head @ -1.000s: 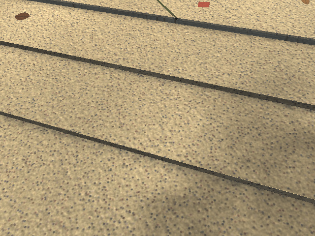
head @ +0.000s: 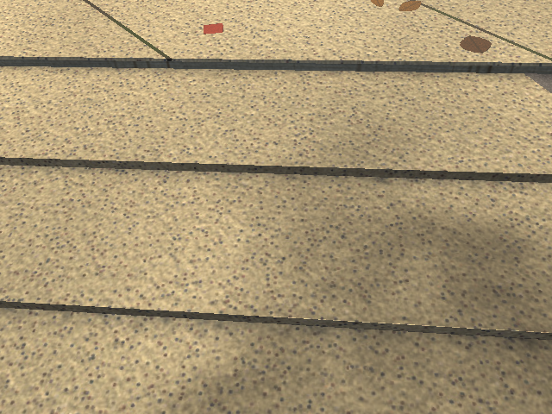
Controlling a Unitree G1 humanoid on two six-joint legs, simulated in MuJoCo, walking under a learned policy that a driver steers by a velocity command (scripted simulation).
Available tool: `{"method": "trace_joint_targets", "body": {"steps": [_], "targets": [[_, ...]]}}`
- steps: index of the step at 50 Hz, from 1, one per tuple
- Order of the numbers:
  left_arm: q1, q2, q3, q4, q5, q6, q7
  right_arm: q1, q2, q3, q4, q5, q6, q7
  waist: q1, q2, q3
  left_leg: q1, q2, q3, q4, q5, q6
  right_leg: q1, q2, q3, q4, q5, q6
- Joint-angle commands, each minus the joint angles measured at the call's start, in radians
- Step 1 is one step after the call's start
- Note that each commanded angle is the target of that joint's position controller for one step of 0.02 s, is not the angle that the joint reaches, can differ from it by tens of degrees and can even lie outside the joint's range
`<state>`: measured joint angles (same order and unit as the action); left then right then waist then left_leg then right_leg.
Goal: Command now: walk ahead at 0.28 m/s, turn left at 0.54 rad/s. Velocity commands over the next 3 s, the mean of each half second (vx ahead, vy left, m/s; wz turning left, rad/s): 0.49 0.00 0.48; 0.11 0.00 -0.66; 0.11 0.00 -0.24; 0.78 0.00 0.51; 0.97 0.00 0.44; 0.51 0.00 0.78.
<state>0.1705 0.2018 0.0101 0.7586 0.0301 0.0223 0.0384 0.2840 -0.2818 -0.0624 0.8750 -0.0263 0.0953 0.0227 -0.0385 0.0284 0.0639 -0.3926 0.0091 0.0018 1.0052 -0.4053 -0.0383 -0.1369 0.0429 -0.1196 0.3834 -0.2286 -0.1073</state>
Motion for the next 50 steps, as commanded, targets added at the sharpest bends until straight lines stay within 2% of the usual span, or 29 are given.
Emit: {"method": "trace_joint_targets", "body": {"steps": [1,4,7,10,13,15,17,18,19,20,21,22,23,24,25,26,27,28,29,30,31,33,35,38,42,45,48,50], "targets": [[0.116,0.214,0.069,-0.022,0.004,-0.026,0.001,-0.150,-0.119,-0.034,-0.133,-0.009,-0.021,0.028,0.098,-0.134,0.019,-0.345,0.045,-0.017,0.062,0.029,0.011,0.193,-0.394,0.393,-0.308,-0.537,-0.122],[0.136,0.195,0.074,-0.003,0.007,-0.070,-0.002,-0.143,-0.081,-0.037,-0.141,-0.006,-0.035,0.039,0.080,-0.076,0.020,-0.469,0.061,-0.027,0.144,0.091,0.033,0.269,-0.404,0.321,-0.313,-0.474,-0.088],[0.149,0.181,0.074,0.013,0.005,-0.100,-0.011,-0.158,-0.062,-0.039,-0.167,-0.004,-0.039,0.045,0.072,-0.074,0.005,-0.534,0.081,-0.015,0.245,0.144,0.047,0.263,-0.397,0.210,-0.300,-0.424,-0.060],[0.180,0.185,0.074,0.035,0.011,-0.118,-0.019,-0.208,-0.049,-0.037,-0.208,-0.002,-0.037,0.049,0.068,-0.075,0.030,-0.615,0.104,-0.022,0.334,0.190,0.051,0.222,-0.420,0.144,-0.300,-0.422,-0.051],[0.242,0.180,0.070,0.076,0.029,-0.134,-0.025,-0.256,-0.025,-0.029,-0.245,-0.003,-0.039,0.033,0.070,-0.072,0.076,-0.759,0.100,-0.075,0.477,0.175,0.081,0.223,-0.454,0.120,-0.317,-0.432,-0.053],[0.263,0.166,0.062,0.106,0.037,-0.144,-0.031,-0.288,-0.013,-0.020,-0.265,-0.009,-0.053,0.013,0.064,-0.047,0.134,-0.819,0.092,-0.089,0.484,0.134,0.102,0.217,-0.448,0.046,-0.335,-0.314,-0.047],[0.243,0.144,0.051,0.125,0.034,-0.150,-0.032,-0.341,0.003,-0.003,-0.302,-0.016,-0.070,0.010,0.056,-0.056,0.170,-0.731,0.088,-0.026,0.317,0.140,0.116,0.138,-0.375,-0.090,-0.329,-0.071,-0.028],[0.221,0.140,0.046,0.130,0.028,-0.148,-0.029,-0.361,0.014,0.008,-0.321,-0.019,-0.076,0.021,0.048,-0.064,0.169,-0.642,0.099,0.018,0.175,0.169,0.123,0.097,-0.343,-0.145,-0.325,0.015,-0.021],[0.202,0.137,0.040,0.125,0.018,-0.143,-0.027,-0.361,0.028,0.023,-0.323,-0.016,-0.083,0.041,0.051,-0.050,0.153,-0.450,0.091,0.077,-0.035,0.240,0.129,0.007,-0.310,-0.190,-0.339,0.103,-0.034],[0.249,0.156,0.042,0.146,0.001,-0.138,-0.025,-0.348,0.049,0.029,-0.319,-0.011,-0.085,0.055,0.065,-0.058,0.116,-0.263,0.060,0.125,-0.133,0.276,0.141,-0.021,-0.340,-0.173,-0.361,0.306,-0.053],[0.267,0.203,0.050,0.174,-0.008,-0.131,-0.027,-0.290,0.051,0.026,-0.299,-0.009,-0.088,0.052,0.044,-0.102,0.073,-0.168,0.009,0.171,-0.158,0.227,0.155,0.039,-0.341,-0.173,-0.293,0.646,-0.059],[0.269,0.243,0.060,0.195,-0.017,-0.122,-0.032,-0.188,0.042,0.020,-0.266,-0.012,-0.097,0.040,-0.002,-0.140,0.004,-0.079,-0.034,0.187,-0.209,0.215,0.171,0.125,-0.330,-0.155,-0.142,0.968,-0.044],[0.253,0.280,0.070,0.203,-0.030,-0.111,-0.038,-0.004,0.013,0.006,-0.208,-0.022,-0.117,0.029,-0.086,-0.162,-0.102,0.102,-0.080,0.173,-0.309,0.254,0.184,0.145,-0.307,-0.137,0.089,1.108,-0.011],[0.246,0.265,0.068,0.196,-0.045,-0.110,-0.041,0.155,-0.049,-0.014,-0.152,-0.037,-0.143,0.021,-0.166,-0.144,-0.209,0.355,-0.033,0.094,-0.514,0.511,0.178,0.055,-0.233,-0.138,0.341,0.902,0.040],[0.334,0.063,0.022,0.151,-0.058,-0.099,-0.054,0.168,-0.178,-0.038,-0.131,-0.063,-0.156,0.005,-0.078,0.084,-0.399,0.710,0.317,-0.234,-0.415,0.934,0.205,-0.248,-0.093,-0.084,0.707,-0.232,0.073],[0.443,0.090,0.031,0.163,-0.091,-0.080,-0.036,0.191,-0.294,-0.069,-0.159,-0.028,-0.159,-0.012,-0.064,0.172,-0.649,0.743,0.521,-0.518,-0.458,1.346,0.309,-0.279,0.006,0.189,1.016,-0.363,0.082],[0.335,0.114,0.050,0.141,-0.073,-0.067,-0.018,0.126,-0.243,-0.060,-0.166,-0.005,-0.154,-0.020,-0.039,0.042,-0.592,0.619,0.466,-0.355,-0.463,1.360,0.268,-0.279,-0.043,0.256,1.062,-0.248,0.080],[0.280,0.081,0.045,0.114,-0.065,-0.063,-0.012,0.036,-0.170,-0.041,-0.166,0.007,-0.151,-0.024,-0.001,0.078,-0.450,0.478,0.454,-0.271,-0.503,1.143,0.274,-0.347,-0.070,0.163,1.067,-0.222,0.089],[0.240,0.087,0.051,0.121,-0.033,-0.059,-0.013,-0.041,-0.071,-0.014,-0.172,0.009,-0.150,-0.028,0.027,0.037,-0.313,0.360,0.381,-0.197,-0.542,0.925,0.222,-0.387,-0.119,0.144,1.002,-0.174,0.088],[0.249,0.095,0.065,0.130,-0.010,-0.042,-0.022,-0.068,-0.014,0.004,-0.168,0.014,-0.150,-0.041,0.047,0.090,-0.218,0.252,0.344,-0.128,-0.587,0.836,0.204,-0.371,-0.133,0.146,0.982,-0.154,0.091],[0.273,0.096,0.073,0.136,-0.006,-0.022,-0.031,-0.077,0.002,0.009,-0.163,0.011,-0.147,-0.049,0.068,0.088,-0.183,0.177,0.335,-0.075,-0.634,0.747,0.197,-0.335,-0.133,0.138,0.970,-0.141,0.095],[0.251,0.074,0.078,0.116,-0.016,0.004,-0.036,-0.055,-0.012,0.003,-0.153,0.004,-0.158,-0.055,0.087,0.055,-0.157,0.121,0.346,-0.031,-0.697,0.644,0.204,-0.316,-0.129,0.128,0.946,-0.129,0.092],[0.220,0.060,0.080,0.091,-0.015,0.030,-0.035,-0.075,-0.022,-0.003,-0.160,-0.003,-0.161,-0.057,0.098,0.064,-0.137,0.089,0.357,0.017,-0.744,0.495,0.224,-0.341,-0.123,0.106,0.913,-0.124,0.093],[0.133,0.088,0.091,0.030,0.004,0.062,-0.049,-0.101,-0.019,-0.001,-0.174,-0.004,-0.145,-0.071,0.095,0.103,-0.093,0.089,0.368,0.073,-0.797,0.231,0.236,-0.411,-0.138,0.089,0.808,-0.070,0.105],[0.048,0.094,0.089,-0.036,0.004,0.080,-0.081,-0.113,-0.064,-0.013,-0.197,-0.008,-0.122,-0.078,0.074,0.093,-0.088,0.115,0.395,0.152,-0.778,0.125,0.220,-0.387,-0.145,0.043,0.647,-0.041,0.112],[0.001,0.106,0.090,-0.082,-0.010,0.088,-0.095,-0.125,-0.096,-0.024,-0.215,-0.006,-0.106,-0.062,0.054,0.094,-0.083,0.123,0.414,0.207,-0.745,0.071,0.192,-0.311,-0.134,-0.007,0.520,-0.090,0.099],[-0.042,0.117,0.095,-0.125,-0.026,0.084,-0.096,-0.098,-0.126,-0.039,-0.215,-0.002,-0.087,-0.030,0.017,0.089,-0.079,0.194,0.448,0.232,-0.684,0.080,0.166,-0.278,-0.124,-0.051,0.424,-0.184,0.083],[-0.035,0.117,0.099,-0.144,-0.031,0.074,-0.094,-0.088,-0.143,-0.049,-0.211,0.013,-0.074,-0.010,0.020,0.086,-0.081,0.227,0.453,0.263,-0.599,0.145,0.130,-0.233,-0.116,-0.063,0.313,-0.200,0.069]]}}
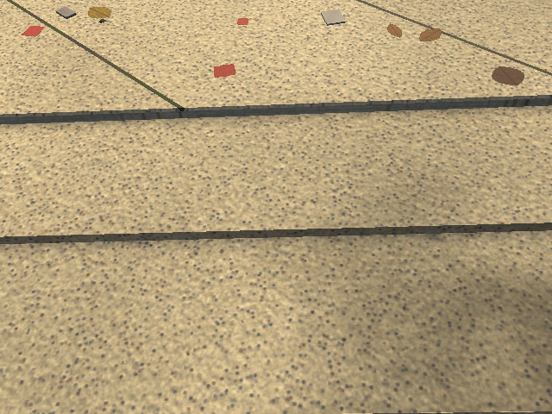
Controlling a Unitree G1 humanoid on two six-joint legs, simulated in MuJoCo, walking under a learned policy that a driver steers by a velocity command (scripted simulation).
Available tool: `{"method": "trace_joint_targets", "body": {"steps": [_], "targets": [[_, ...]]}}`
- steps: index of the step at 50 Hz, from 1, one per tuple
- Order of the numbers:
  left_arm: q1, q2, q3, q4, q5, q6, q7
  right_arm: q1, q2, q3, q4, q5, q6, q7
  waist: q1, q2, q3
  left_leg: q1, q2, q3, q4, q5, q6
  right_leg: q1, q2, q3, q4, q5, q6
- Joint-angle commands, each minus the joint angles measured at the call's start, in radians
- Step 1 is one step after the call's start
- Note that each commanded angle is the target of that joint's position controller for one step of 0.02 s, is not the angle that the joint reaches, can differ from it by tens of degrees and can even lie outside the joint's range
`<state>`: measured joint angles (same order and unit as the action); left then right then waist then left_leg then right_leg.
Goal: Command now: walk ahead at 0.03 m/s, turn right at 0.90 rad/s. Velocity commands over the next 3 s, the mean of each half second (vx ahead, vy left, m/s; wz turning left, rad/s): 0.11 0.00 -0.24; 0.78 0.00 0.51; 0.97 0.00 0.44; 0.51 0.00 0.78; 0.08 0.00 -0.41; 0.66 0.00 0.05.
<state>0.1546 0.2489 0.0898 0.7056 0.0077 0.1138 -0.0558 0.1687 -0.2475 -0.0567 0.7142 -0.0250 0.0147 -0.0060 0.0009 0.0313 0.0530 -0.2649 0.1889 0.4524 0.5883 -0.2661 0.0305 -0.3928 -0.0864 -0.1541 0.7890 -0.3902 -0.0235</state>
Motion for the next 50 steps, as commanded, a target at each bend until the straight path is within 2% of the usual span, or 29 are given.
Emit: {"method": "trace_joint_targets", "body": {"steps": [1,2,3,4,6,8,11,15,17,19,21,22,23,24,25,27,28,32,36,40,42,43,44,45,46,47,48,49,50], "targets": [[0.025,0.075,0.022,-0.084,-0.005,-0.031,0.005,0.042,-0.185,-0.062,-0.039,0.023,0.017,0.027,0.011,0.039,-0.078,0.080,0.244,-0.150,-0.093,0.020,0.016,0.097,0.023,-0.009,-0.227,0.064,-0.025],[0.127,0.126,0.038,-0.049,0.011,-0.050,0.019,0.071,-0.169,-0.065,-0.027,0.025,0.027,0.037,0.053,-0.104,-0.072,0.001,0.169,-0.109,0.106,-0.043,-0.050,0.195,-0.007,0.132,-0.400,0.165,-0.051],[0.134,0.300,0.079,-0.056,0.005,-0.056,0.038,0.032,-0.101,-0.045,-0.108,0.023,0.026,0.039,0.038,-0.407,0.014,-0.344,-0.022,-0.099,0.344,-0.414,-0.150,0.235,-0.244,0.588,-0.503,0.410,-0.166],[0.198,0.317,0.096,-0.058,0.011,-0.062,0.046,-0.071,-0.104,-0.039,-0.146,0.001,0.037,0.027,0.092,-0.276,-0.025,-0.409,-0.078,-0.344,0.511,-0.445,-0.157,0.243,-0.269,0.664,-0.478,0.511,-0.261],[0.095,0.234,0.066,-0.080,0.013,-0.068,0.060,-0.040,-0.097,-0.036,-0.121,0.005,0.036,0.009,0.035,-0.180,-0.057,-0.424,-0.072,-0.407,0.542,-0.251,-0.133,0.255,-0.204,0.469,-0.475,0.350,-0.240],[-0.009,0.150,0.034,-0.115,0.004,-0.075,0.068,-0.038,-0.097,-0.039,-0.101,-0.012,0.019,-0.005,0.010,-0.177,-0.094,-0.382,-0.099,-0.415,0.526,-0.103,-0.099,0.266,-0.127,0.381,-0.451,0.482,-0.208],[0.014,0.118,0.014,-0.113,0.007,-0.095,0.058,0.017,-0.084,-0.033,-0.072,0.001,0.030,-0.003,0.000,-0.099,-0.171,-0.315,-0.131,-0.428,0.482,-0.109,-0.074,0.319,-0.136,0.340,-0.421,0.683,-0.211],[0.007,0.035,-0.035,-0.092,0.029,-0.110,0.066,0.038,-0.025,0.000,-0.040,0.010,0.047,0.010,0.014,-0.148,-0.146,-0.100,-0.130,-0.421,0.171,-0.098,-0.043,0.251,-0.121,0.251,-0.457,0.498,-0.168],[0.029,0.101,-0.021,-0.074,0.034,-0.106,0.067,0.026,-0.077,-0.014,-0.053,0.015,0.049,0.015,0.030,-0.179,-0.103,-0.070,-0.170,-0.394,0.122,-0.116,-0.031,0.228,-0.141,0.252,-0.434,0.458,-0.175],[0.075,0.184,0.007,-0.065,0.029,-0.094,0.061,0.046,-0.112,-0.023,-0.063,0.006,0.039,0.033,0.036,-0.174,-0.116,-0.045,-0.193,-0.352,0.091,-0.129,0.009,0.196,-0.164,0.307,-0.506,-0.158,-0.173],[0.004,0.179,0.005,-0.076,0.020,-0.092,0.056,0.117,-0.108,-0.026,-0.036,0.005,0.029,0.058,-0.028,-0.144,-0.028,0.061,-0.204,-0.338,0.017,-0.162,0.063,0.032,-0.166,0.322,-0.522,-0.459,-0.139],[-0.061,0.147,-0.002,-0.091,0.025,-0.095,0.054,0.237,-0.111,-0.030,0.012,0.008,0.017,0.062,-0.088,-0.064,0.023,0.132,-0.176,-0.420,-0.095,-0.258,0.109,-0.067,-0.120,0.253,-0.401,-0.445,-0.103],[-0.138,0.076,-0.017,-0.119,0.031,-0.101,0.051,0.392,-0.154,-0.039,0.063,0.003,-0.002,0.055,-0.146,0.151,0.046,0.199,-0.010,-0.727,-0.297,-0.487,0.169,-0.200,0.004,0.089,-0.045,-0.325,-0.048],[-0.200,0.032,-0.040,-0.189,0.009,-0.119,0.040,0.375,-0.220,-0.052,0.049,0.014,-0.014,0.053,-0.133,0.307,0.129,0.175,0.125,-1.252,-0.549,-0.747,0.270,-0.429,0.165,0.103,0.144,-0.190,-0.001],[-0.165,0.062,-0.036,-0.178,0.021,-0.144,0.033,0.266,-0.205,-0.051,0.014,0.012,-0.021,0.041,-0.062,0.194,0.164,0.127,0.141,-1.282,-0.586,-0.750,0.285,-0.443,0.097,0.205,0.245,-0.061,0.007],[-0.158,0.115,-0.022,-0.142,0.027,-0.174,0.020,0.225,-0.182,-0.052,0.004,0.021,-0.041,0.033,-0.043,0.029,0.083,0.162,0.054,-1.078,-0.515,-0.447,0.230,-0.382,0.064,0.213,0.217,0.102,0.026],[-0.142,0.111,-0.020,-0.129,0.039,-0.177,0.016,0.233,-0.180,-0.055,0.006,0.024,-0.050,0.025,-0.047,0.012,0.034,0.200,0.010,-1.005,-0.495,-0.345,0.210,-0.354,0.065,0.203,0.189,0.134,0.038],[-0.169,0.074,-0.035,-0.125,0.039,-0.155,0.013,0.318,-0.151,-0.057,0.043,0.028,-0.075,0.022,-0.072,0.048,-0.020,0.262,-0.063,-0.921,-0.452,-0.165,0.211,-0.366,0.082,0.183,0.145,0.196,0.065],[-0.271,0.077,-0.047,-0.149,0.035,-0.158,0.011,0.362,-0.156,-0.063,0.056,0.021,-0.081,0.014,-0.122,0.085,-0.004,0.283,-0.069,-0.919,-0.443,-0.105,0.220,-0.394,0.083,0.166,-0.009,0.226,0.092],[-0.370,0.077,-0.056,-0.188,0.037,-0.172,0.003,0.407,-0.148,-0.057,0.090,0.017,-0.087,0.005,-0.172,0.119,0.020,0.306,-0.037,-0.910,-0.424,0.041,0.218,-0.344,0.083,0.119,-0.136,0.236,0.058],[-0.337,0.089,-0.055,-0.199,0.035,-0.181,0.003,0.381,-0.168,-0.059,0.096,0.019,-0.089,-0.002,-0.137,0.126,0.018,0.305,-0.011,-0.893,-0.384,0.285,0.201,-0.256,0.092,0.102,-0.188,0.208,0.022],[-0.262,0.094,-0.053,-0.188,0.031,-0.181,0.015,0.342,-0.193,-0.062,0.095,0.020,-0.091,0.000,-0.085,0.125,-0.008,0.259,-0.019,-0.854,-0.330,0.514,0.178,-0.116,0.131,0.073,-0.235,0.124,-0.004],[-0.148,0.129,-0.035,-0.154,0.032,-0.186,0.032,0.347,-0.187,-0.058,0.109,0.022,-0.093,0.006,-0.034,0.069,-0.090,0.222,-0.061,-0.788,-0.159,0.859,0.146,0.104,0.171,0.058,-0.238,0.128,-0.037],[0.070,0.171,-0.012,-0.102,0.035,-0.193,0.050,0.314,-0.202,-0.059,0.115,0.030,-0.093,0.013,0.079,0.003,-0.227,0.061,-0.111,-0.726,0.128,0.971,0.102,0.464,0.146,0.096,-0.244,0.184,-0.084],[0.283,0.231,0.017,-0.059,0.039,-0.188,0.074,0.278,-0.177,-0.051,0.096,0.036,-0.106,0.013,0.176,-0.083,-0.372,-0.192,-0.156,-0.697,0.439,0.661,0.065,0.818,-0.042,0.291,-0.272,-0.001,-0.133],[0.394,0.274,0.027,-0.011,0.053,-0.185,0.077,0.248,-0.047,-0.012,0.063,0.051,-0.111,0.012,0.181,-0.284,-0.471,-0.501,-0.282,-0.613,0.713,-0.283,0.031,1.047,-0.314,0.711,-0.360,-0.281,-0.202],[0.337,0.235,0.018,-0.006,0.053,-0.184,0.077,0.106,-0.080,-0.006,0.036,0.026,-0.105,0.005,0.180,-0.111,-0.279,-0.589,-0.264,-0.607,0.778,-0.188,0.052,0.782,-0.322,0.870,-0.530,-0.342,-0.202],[0.239,0.190,0.006,0.001,0.059,-0.191,0.077,0.020,-0.099,-0.010,0.010,0.008,-0.103,0.012,0.129,-0.064,-0.121,-0.637,-0.193,-0.586,0.772,-0.078,0.073,0.639,-0.290,0.751,-0.527,-0.245,-0.201],[0.208,0.133,-0.009,0.010,0.059,-0.198,0.069,-0.001,-0.104,-0.007,0.008,-0.001,-0.102,0.026,0.100,-0.025,-0.079,-0.603,-0.162,-0.579,0.751,-0.057,0.079,0.530,-0.236,0.638,-0.545,-0.178,-0.186]]}}
Over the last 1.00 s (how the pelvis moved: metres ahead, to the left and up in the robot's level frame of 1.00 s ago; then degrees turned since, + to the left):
0.25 0.19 0.02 -7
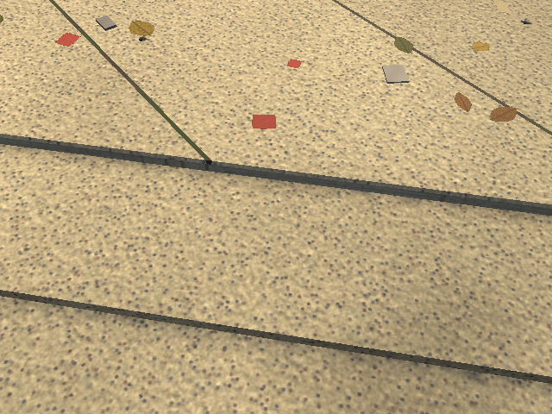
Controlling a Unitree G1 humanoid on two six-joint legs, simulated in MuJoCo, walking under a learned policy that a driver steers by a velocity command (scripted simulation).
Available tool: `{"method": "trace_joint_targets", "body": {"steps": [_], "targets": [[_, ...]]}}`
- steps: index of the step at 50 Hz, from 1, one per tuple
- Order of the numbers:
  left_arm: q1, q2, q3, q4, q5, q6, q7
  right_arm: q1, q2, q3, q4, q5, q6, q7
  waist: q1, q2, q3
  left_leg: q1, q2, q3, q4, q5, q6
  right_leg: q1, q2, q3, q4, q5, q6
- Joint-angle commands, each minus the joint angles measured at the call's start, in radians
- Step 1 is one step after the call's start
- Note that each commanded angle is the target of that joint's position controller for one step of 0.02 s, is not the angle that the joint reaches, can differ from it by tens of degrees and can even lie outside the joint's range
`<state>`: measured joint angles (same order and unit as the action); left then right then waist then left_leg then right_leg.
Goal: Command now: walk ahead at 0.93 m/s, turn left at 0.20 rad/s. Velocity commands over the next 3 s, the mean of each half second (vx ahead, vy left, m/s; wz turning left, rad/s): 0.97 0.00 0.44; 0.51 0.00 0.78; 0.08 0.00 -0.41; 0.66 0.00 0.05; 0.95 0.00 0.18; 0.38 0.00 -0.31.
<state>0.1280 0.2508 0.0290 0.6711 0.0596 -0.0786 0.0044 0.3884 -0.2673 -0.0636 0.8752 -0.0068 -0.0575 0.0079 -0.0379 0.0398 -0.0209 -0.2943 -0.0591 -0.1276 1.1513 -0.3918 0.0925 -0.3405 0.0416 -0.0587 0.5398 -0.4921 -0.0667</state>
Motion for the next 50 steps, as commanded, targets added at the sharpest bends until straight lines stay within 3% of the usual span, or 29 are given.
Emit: {"method": "trace_joint_targets", "body": {"steps": [1,3,6,8,9,11,12,13,14,15,16,17,19,20,22,24,27,28,30,32,33,34,35,36,37,39,42,46,50], "targets": [[0.221,0.097,0.039,0.063,0.003,-0.013,0.006,-0.230,-0.069,0.003,-0.167,-0.024,-0.022,0.028,0.095,-0.059,0.036,-0.555,0.096,-0.006,0.173,0.061,0.013,0.386,-0.318,0.458,-0.329,-0.050,-0.119],[0.209,0.056,0.023,0.096,-0.007,-0.032,0.002,-0.249,-0.048,0.013,-0.201,-0.023,0.009,0.050,0.028,-0.157,0.084,-0.572,0.107,-0.008,0.168,0.018,-0.002,0.288,-0.291,0.365,-0.407,-0.026,-0.105],[0.154,0.089,0.030,0.105,-0.025,-0.056,0.000,-0.360,-0.075,0.025,-0.286,-0.028,0.026,0.064,-0.035,-0.159,0.149,-0.559,0.123,0.044,0.027,0.086,-0.014,0.158,-0.258,0.199,-0.560,0.106,-0.109],[0.137,0.116,0.036,0.118,-0.040,-0.058,-0.009,-0.376,-0.054,0.045,-0.290,-0.029,0.035,0.083,-0.049,-0.120,0.132,-0.269,0.104,0.179,-0.261,0.224,-0.007,0.038,-0.193,0.038,-0.665,0.273,-0.102],[0.181,0.132,0.039,0.138,-0.042,-0.061,-0.013,-0.373,-0.049,0.045,-0.277,-0.028,0.039,0.085,-0.031,-0.116,0.110,-0.139,0.069,0.257,-0.254,0.254,0.013,0.030,-0.209,0.001,-0.698,0.428,-0.115],[0.229,0.182,0.051,0.155,-0.033,-0.059,-0.012,-0.332,-0.076,0.033,-0.255,-0.027,0.046,0.071,-0.052,-0.129,0.050,-0.086,0.003,0.316,-0.283,0.193,0.044,0.213,-0.224,-0.087,-0.527,1.048,-0.098],[0.233,0.226,0.064,0.157,-0.022,-0.050,-0.010,-0.251,-0.095,0.024,-0.239,-0.024,0.049,0.060,-0.100,-0.177,-0.020,-0.022,-0.039,0.330,-0.296,0.121,0.052,0.298,-0.244,-0.099,-0.360,1.324,-0.083],[0.185,0.266,0.077,0.149,-0.012,-0.032,-0.007,-0.071,-0.132,0.005,-0.196,-0.018,0.052,0.042,-0.194,-0.218,-0.115,0.112,-0.060,0.306,-0.326,0.056,0.069,0.337,-0.272,-0.098,-0.109,1.481,-0.064],[0.112,0.274,0.083,0.131,-0.018,-0.007,0.000,0.164,-0.170,-0.018,-0.120,-0.015,0.053,0.027,-0.307,-0.190,-0.209,0.330,-0.047,0.257,-0.475,0.089,0.094,0.287,-0.253,-0.109,0.227,1.412,-0.040],[0.118,0.200,0.068,0.133,-0.002,0.001,0.009,0.188,-0.227,-0.042,-0.073,-0.013,0.047,0.018,-0.265,-0.067,-0.178,0.474,0.009,0.126,-0.533,0.026,0.090,0.073,-0.144,-0.081,0.622,0.714,-0.020],[0.114,0.024,0.017,0.062,-0.005,-0.022,-0.012,0.109,-0.287,-0.050,-0.067,-0.026,0.043,0.011,-0.121,0.215,-0.116,0.553,0.141,-0.227,-0.617,-0.144,0.129,-0.351,-0.016,-0.045,0.986,0.075,0.017],[0.156,0.045,0.007,-0.012,-0.007,-0.047,-0.020,-0.007,-0.303,-0.051,-0.118,-0.020,0.034,0.020,-0.031,0.196,-0.174,0.551,0.246,-0.620,-0.828,-0.152,0.195,-0.486,-0.027,0.120,1.034,0.114,-0.008],[0.110,0.112,0.005,-0.019,-0.013,-0.061,-0.018,-0.038,-0.218,-0.048,-0.112,-0.016,0.016,0.018,0.007,-0.024,-0.001,0.337,0.258,-0.542,-0.917,-0.073,0.234,-0.473,-0.113,0.130,0.953,0.225,0.020],[0.084,0.107,0.000,-0.032,0.001,-0.049,-0.018,-0.052,-0.207,-0.045,-0.110,-0.013,0.005,0.012,0.033,-0.059,0.040,0.225,0.212,-0.450,-0.921,-0.009,0.223,-0.421,-0.140,0.124,0.870,0.197,0.038],[0.090,0.094,-0.009,-0.044,0.018,-0.012,-0.027,-0.045,-0.165,-0.027,-0.099,-0.005,-0.019,0.001,0.075,-0.045,0.078,0.111,0.152,-0.358,-0.948,0.079,0.216,-0.386,-0.169,0.122,0.776,0.189,0.066],[-0.021,0.086,-0.019,-0.095,0.019,0.014,-0.033,0.015,-0.160,-0.023,-0.084,0.007,-0.040,0.000,0.053,-0.046,0.129,0.067,0.133,-0.319,-0.991,0.204,0.224,-0.438,-0.180,0.081,0.681,0.184,0.096],[-0.207,0.068,-0.040,-0.186,0.004,0.012,-0.042,0.064,-0.171,-0.031,-0.086,0.003,-0.044,-0.005,0.011,-0.041,0.152,0.070,0.098,-0.260,-1.022,0.477,0.207,-0.463,-0.153,0.024,0.507,0.287,0.109],[-0.241,0.046,-0.054,-0.202,-0.003,0.010,-0.049,0.045,-0.178,-0.035,-0.097,0.010,-0.038,-0.005,0.005,-0.045,0.148,0.017,0.076,-0.221,-1.044,0.525,0.189,-0.355,-0.130,0.003,0.359,0.331,0.105],[-0.241,0.014,-0.066,-0.203,-0.016,0.003,-0.043,0.074,-0.204,-0.044,-0.084,0.011,-0.027,-0.004,-0.016,-0.023,0.101,0.036,0.076,-0.189,-0.968,0.982,0.152,-0.194,-0.042,-0.046,0.278,0.409,0.078],[-0.087,0.089,-0.038,-0.174,-0.024,-0.008,-0.011,0.069,-0.235,-0.055,-0.076,0.022,-0.028,-0.010,0.049,0.038,-0.022,0.077,0.060,-0.197,-0.725,1.331,0.065,0.085,0.030,-0.014,0.143,0.450,0.046],[0.083,0.153,-0.009,-0.129,-0.026,-0.013,0.007,0.028,-0.255,-0.061,-0.085,0.028,-0.037,-0.009,0.144,0.040,-0.121,0.071,0.047,-0.219,-0.534,1.262,0.014,0.291,0.016,0.037,0.043,0.550,0.038],[0.281,0.219,0.022,-0.067,-0.022,-0.019,0.022,-0.042,-0.233,-0.059,-0.112,0.029,-0.048,-0.006,0.238,0.029,-0.222,0.002,-0.008,-0.199,-0.308,1.071,-0.027,0.515,-0.080,0.093,0.001,0.640,0.030],[0.400,0.280,0.038,-0.035,0.003,-0.021,0.030,-0.036,-0.072,-0.026,-0.149,0.022,-0.047,-0.014,0.219,-0.226,-0.320,-0.172,-0.121,-0.061,0.075,-0.059,-0.047,0.733,-0.407,0.321,0.061,1.032,-0.008],[0.351,0.298,0.044,-0.061,0.010,-0.006,0.014,0.085,-0.123,-0.029,-0.195,0.060,-0.027,-0.033,0.129,-0.334,-0.514,-0.277,-0.122,-0.022,0.325,-0.182,-0.057,0.797,-0.596,0.619,0.046,1.345,-0.101],[0.241,0.219,0.042,-0.085,-0.008,0.007,0.011,0.061,-0.167,-0.036,-0.173,0.036,-0.009,-0.038,0.107,-0.256,-0.488,-0.292,-0.051,0.001,0.352,-0.086,-0.064,0.708,-0.553,0.546,0.033,1.316,-0.144],[0.137,0.067,0.003,-0.074,-0.013,0.008,0.016,-0.038,-0.144,-0.034,-0.172,-0.003,0.026,-0.016,0.080,-0.172,-0.245,-0.396,0.035,0.042,0.255,-0.005,-0.082,0.485,-0.432,0.361,-0.051,0.885,-0.110],[0.163,0.080,0.008,-0.018,-0.032,-0.007,0.020,-0.124,-0.070,-0.022,-0.215,-0.023,0.076,0.021,0.053,-0.175,-0.044,-0.351,0.082,0.048,0.143,-0.035,-0.094,0.201,-0.402,0.214,-0.183,0.822,-0.111],[0.044,0.131,0.027,-0.013,-0.033,-0.017,0.007,-0.152,-0.021,0.012,-0.272,-0.020,0.083,0.051,-0.030,-0.182,-0.065,-0.132,0.082,0.092,-0.292,0.163,-0.074,0.032,-0.334,-0.006,-0.230,0.856,-0.067],[0.065,0.172,0.046,-0.004,-0.056,-0.006,-0.009,-0.200,-0.079,0.006,-0.279,-0.026,0.076,0.060,-0.016,-0.170,-0.054,0.017,0.048,0.133,-0.481,0.326,-0.061,0.018,-0.326,-0.068,-0.180,0.707,-0.019]]}}
Over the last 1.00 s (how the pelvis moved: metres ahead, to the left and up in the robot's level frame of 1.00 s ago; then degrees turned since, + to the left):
0.33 -0.02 0.01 11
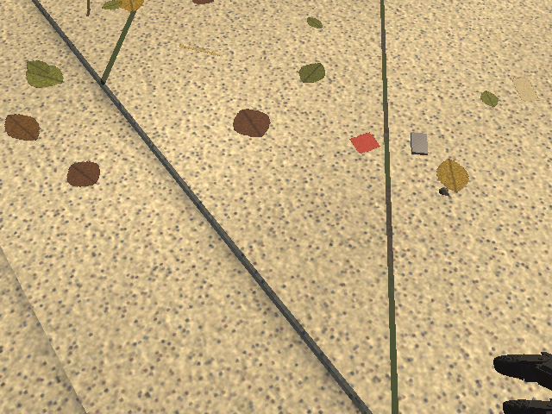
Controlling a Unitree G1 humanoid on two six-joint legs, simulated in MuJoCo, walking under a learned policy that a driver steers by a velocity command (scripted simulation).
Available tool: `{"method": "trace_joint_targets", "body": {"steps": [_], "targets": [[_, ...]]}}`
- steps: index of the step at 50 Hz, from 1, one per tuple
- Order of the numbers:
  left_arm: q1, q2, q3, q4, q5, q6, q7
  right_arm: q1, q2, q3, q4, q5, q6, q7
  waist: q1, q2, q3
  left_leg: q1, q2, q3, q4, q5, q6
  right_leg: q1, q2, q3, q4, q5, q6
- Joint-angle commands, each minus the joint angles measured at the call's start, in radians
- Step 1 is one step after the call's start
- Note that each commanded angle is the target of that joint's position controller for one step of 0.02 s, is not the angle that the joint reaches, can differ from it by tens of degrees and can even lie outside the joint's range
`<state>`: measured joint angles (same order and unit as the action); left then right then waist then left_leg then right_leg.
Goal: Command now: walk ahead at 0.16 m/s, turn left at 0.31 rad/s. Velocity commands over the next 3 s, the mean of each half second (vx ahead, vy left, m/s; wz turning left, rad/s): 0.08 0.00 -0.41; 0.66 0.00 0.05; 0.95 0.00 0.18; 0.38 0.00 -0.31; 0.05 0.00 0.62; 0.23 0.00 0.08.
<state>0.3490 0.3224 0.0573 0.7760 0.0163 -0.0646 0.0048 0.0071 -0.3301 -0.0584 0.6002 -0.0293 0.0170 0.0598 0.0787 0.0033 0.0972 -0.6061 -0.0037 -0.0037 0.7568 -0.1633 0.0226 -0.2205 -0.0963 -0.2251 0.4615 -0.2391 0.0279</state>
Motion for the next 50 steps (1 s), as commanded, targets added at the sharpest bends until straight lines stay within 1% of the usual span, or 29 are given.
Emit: {"method": "trace_joint_targets", "body": {"steps": [1,2,3,4,5,6,7,8,9,12,13,17,20,22,23,24,25,26,27,28,30,32,35,39,43,46,48,49,50], "targets": [[-0.132,0.105,0.019,-0.102,-0.019,-0.011,-0.011,0.172,-0.014,0.002,-0.005,-0.009,-0.007,0.006,-0.126,-0.105,-0.163,0.380,-0.015,0.001,-0.152,0.118,0.016,-0.114,-0.178,0.098,-0.067,0.402,-0.103],[-0.099,0.102,0.018,-0.090,-0.016,0.001,-0.011,0.191,-0.012,0.003,0.009,-0.016,-0.021,0.001,-0.128,-0.063,-0.167,0.451,-0.028,-0.011,-0.209,0.137,0.025,-0.121,-0.146,0.088,0.000,0.332,-0.088],[-0.047,0.072,0.008,-0.075,-0.003,0.013,-0.014,0.233,-0.020,0.004,0.027,-0.027,-0.039,-0.008,-0.136,0.009,-0.182,0.536,-0.002,-0.037,-0.271,0.209,0.034,-0.137,-0.097,0.075,0.105,0.226,-0.064],[0.045,-0.002,-0.016,-0.080,0.010,0.029,-0.020,0.257,-0.058,0.013,0.011,-0.040,-0.060,-0.024,-0.124,0.234,-0.244,0.640,0.275,-0.271,-0.314,0.712,0.064,-0.201,-0.013,0.035,0.304,-0.237,-0.015],[0.186,-0.041,-0.029,-0.043,-0.014,0.070,-0.010,0.237,-0.037,0.039,-0.017,-0.020,-0.062,-0.042,-0.062,0.233,-0.344,0.595,0.433,-0.388,-0.283,0.992,0.159,-0.115,0.040,0.196,0.420,-0.467,-0.009],[0.182,0.017,-0.018,-0.041,-0.034,0.095,-0.002,0.207,-0.081,0.014,-0.012,0.013,-0.043,-0.066,-0.103,0.244,-0.393,0.619,0.427,-0.336,-0.311,0.771,0.251,-0.166,0.075,0.219,0.515,-0.461,-0.010],[0.082,0.063,-0.009,-0.068,-0.023,0.105,0.000,0.189,-0.111,0.002,-0.002,0.023,-0.026,-0.081,-0.114,0.243,-0.315,0.531,0.389,-0.338,-0.391,0.482,0.250,-0.219,0.069,0.225,0.575,-0.399,-0.014],[0.011,0.096,0.009,-0.077,-0.012,0.106,0.001,0.150,-0.086,0.011,0.005,0.018,-0.016,-0.088,-0.098,0.194,-0.225,0.475,0.330,-0.283,-0.423,0.353,0.210,-0.249,0.063,0.238,0.594,-0.337,-0.016],[0.009,0.100,0.018,-0.068,-0.006,0.107,0.002,0.128,-0.072,0.015,0.008,0.015,-0.013,-0.095,-0.076,0.179,-0.176,0.438,0.304,-0.219,-0.426,0.394,0.193,-0.253,0.062,0.235,0.622,-0.303,-0.011],[0.028,0.056,0.026,-0.062,-0.009,0.118,0.000,0.120,-0.021,0.021,0.003,0.010,-0.022,-0.107,-0.051,0.087,-0.195,0.423,0.298,-0.106,-0.428,0.447,0.196,-0.229,0.064,0.218,0.699,-0.245,0.003],[0.019,0.039,0.027,-0.070,-0.011,0.121,-0.003,0.116,-0.013,0.019,0.003,0.006,-0.026,-0.108,-0.048,0.082,-0.203,0.430,0.302,-0.085,-0.425,0.424,0.199,-0.237,0.060,0.216,0.695,-0.236,0.006],[-0.051,-0.004,0.022,-0.122,-0.006,0.140,-0.024,0.106,0.002,0.010,0.003,-0.008,-0.032,-0.102,-0.061,0.145,-0.187,0.396,0.301,0.002,-0.427,0.200,0.180,-0.197,0.037,0.189,0.493,-0.202,-0.003],[-0.069,0.012,0.027,-0.157,-0.009,0.144,-0.040,0.118,-0.032,-0.011,0.007,-0.013,-0.027,-0.092,-0.071,0.174,-0.202,0.377,0.329,0.036,-0.388,0.151,0.157,-0.106,0.049,0.145,0.347,-0.203,-0.031],[-0.020,0.014,0.032,-0.154,-0.009,0.136,-0.045,0.110,-0.055,-0.024,0.010,-0.001,-0.019,-0.087,-0.032,0.131,-0.207,0.322,0.323,0.092,-0.297,0.070,0.095,0.013,0.075,0.111,0.173,-0.111,-0.062],[0.019,0.042,0.040,-0.138,-0.001,0.126,-0.042,0.149,-0.045,-0.028,0.026,0.000,-0.010,-0.082,-0.021,0.027,-0.173,0.237,0.273,0.146,-0.169,-0.088,0.024,0.076,0.078,0.185,0.039,-0.053,-0.085],[0.066,0.142,0.062,-0.136,0.014,0.117,-0.029,0.187,0.014,-0.018,0.014,-0.007,0.007,-0.073,-0.024,-0.264,-0.121,0.016,0.143,0.237,0.110,-0.434,-0.064,0.107,-0.126,0.545,-0.161,-0.191,-0.155],[0.091,0.266,0.097,-0.162,0.013,0.117,-0.020,0.068,0.012,-0.009,-0.075,-0.026,0.020,-0.070,0.016,-0.343,-0.071,-0.196,-0.006,0.071,0.244,-0.501,-0.085,0.061,-0.256,0.906,-0.288,-0.503,-0.299],[0.067,0.216,0.089,-0.159,0.019,0.129,-0.012,-0.005,-0.024,-0.016,-0.087,-0.031,0.013,-0.060,0.033,-0.249,-0.021,-0.246,0.043,-0.024,0.314,-0.382,-0.066,0.029,-0.249,0.899,-0.379,-0.827,-0.315],[0.000,0.168,0.068,-0.166,0.006,0.134,-0.004,-0.003,-0.055,-0.028,-0.079,-0.010,-0.001,-0.046,-0.005,-0.237,0.023,-0.252,0.061,-0.020,0.304,-0.244,-0.062,-0.007,-0.219,0.818,-0.394,-0.775,-0.285],[-0.053,0.136,0.055,-0.176,0.002,0.125,-0.005,0.056,-0.058,-0.031,-0.037,-0.007,-0.014,-0.035,-0.046,-0.203,0.004,-0.197,0.069,-0.012,0.279,-0.146,-0.070,0.004,-0.158,0.719,-0.380,-0.616,-0.251],[-0.058,0.096,0.041,-0.166,-0.002,0.085,-0.009,0.134,-0.044,-0.030,0.029,-0.031,-0.026,-0.017,-0.057,-0.135,-0.063,-0.129,0.065,0.014,0.280,-0.027,-0.077,0.064,-0.087,0.587,-0.352,-0.396,-0.217],[0.003,0.090,0.038,-0.134,-0.009,0.051,-0.020,0.137,-0.026,-0.026,0.046,-0.025,-0.026,-0.007,-0.050,-0.089,-0.083,-0.147,0.061,0.023,0.243,0.012,-0.074,0.151,-0.078,0.553,-0.348,-0.317,-0.216],[0.053,0.096,0.037,-0.111,-0.008,0.018,-0.023,0.114,-0.036,-0.028,0.060,-0.009,-0.018,-0.001,-0.029,-0.120,-0.070,-0.235,0.066,0.036,0.212,0.051,-0.062,0.263,-0.100,0.503,-0.375,-0.290,-0.210],[0.106,0.095,0.034,-0.088,0.014,-0.008,-0.009,0.059,-0.036,-0.031,0.053,0.005,-0.021,0.006,0.005,-0.098,-0.001,-0.352,0.017,-0.070,0.232,0.054,-0.049,0.316,-0.163,0.427,-0.404,-0.261,-0.206],[0.095,0.084,0.027,-0.061,0.019,-0.028,0.002,0.069,-0.044,-0.035,0.058,-0.009,-0.027,0.015,-0.021,-0.070,0.035,-0.445,0.017,-0.099,0.294,0.064,-0.020,0.368,-0.191,0.323,-0.405,-0.179,-0.181],[0.104,0.068,0.019,-0.026,0.028,-0.044,0.002,0.007,-0.028,-0.017,0.027,-0.014,-0.027,0.025,-0.010,-0.068,0.083,-0.450,0.047,-0.017,0.278,0.035,0.026,0.368,-0.173,0.211,-0.429,-0.061,-0.166],[0.140,0.054,0.011,0.011,0.032,-0.048,0.004,-0.062,-0.001,0.003,-0.009,-0.012,-0.027,0.029,0.009,-0.067,0.118,-0.466,0.061,0.063,0.250,-0.015,0.068,0.405,-0.168,0.145,-0.421,0.142,-0.163],[0.140,0.051,0.008,0.025,0.034,-0.048,0.005,-0.080,0.013,0.014,-0.027,-0.010,-0.028,0.029,0.005,-0.062,0.120,-0.432,0.058,0.110,0.207,-0.037,0.094,0.411,-0.159,0.098,-0.399,0.327,-0.154],[0.105,0.051,0.003,0.026,0.035,-0.046,0.005,-0.073,0.029,0.028,-0.035,-0.002,-0.027,0.027,-0.019,-0.057,0.100,-0.297,0.027,0.182,0.120,-0.062,0.124,0.361,-0.134,0.030,-0.358,0.632,-0.133]]}}
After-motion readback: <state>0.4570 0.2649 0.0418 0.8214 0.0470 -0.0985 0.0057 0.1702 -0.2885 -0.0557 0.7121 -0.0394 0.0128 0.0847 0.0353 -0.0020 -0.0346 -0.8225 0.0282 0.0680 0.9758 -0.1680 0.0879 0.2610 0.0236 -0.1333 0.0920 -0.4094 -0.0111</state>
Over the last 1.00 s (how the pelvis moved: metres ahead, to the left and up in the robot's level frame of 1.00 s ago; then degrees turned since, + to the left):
0.79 0.14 0.07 37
